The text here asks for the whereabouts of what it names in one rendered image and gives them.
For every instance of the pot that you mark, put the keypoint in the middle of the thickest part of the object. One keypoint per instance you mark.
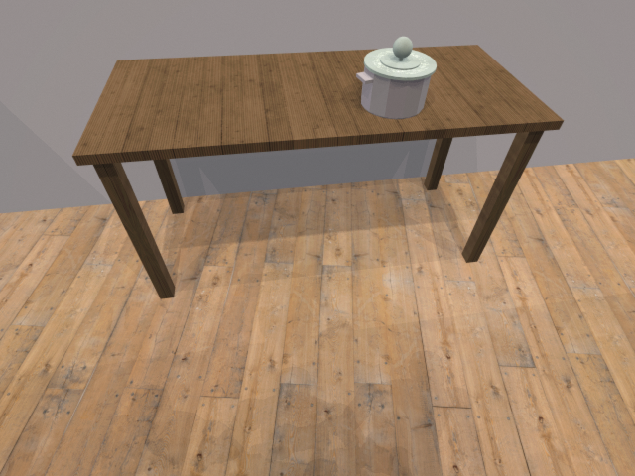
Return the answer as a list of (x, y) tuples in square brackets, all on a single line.
[(392, 99)]

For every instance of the table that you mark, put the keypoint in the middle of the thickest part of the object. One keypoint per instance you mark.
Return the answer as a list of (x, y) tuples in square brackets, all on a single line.
[(162, 109)]

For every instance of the knob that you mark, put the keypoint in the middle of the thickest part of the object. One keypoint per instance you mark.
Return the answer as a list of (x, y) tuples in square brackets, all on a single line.
[(402, 47)]

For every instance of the lid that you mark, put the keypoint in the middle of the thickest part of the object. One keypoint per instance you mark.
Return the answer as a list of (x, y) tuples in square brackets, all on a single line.
[(415, 66)]

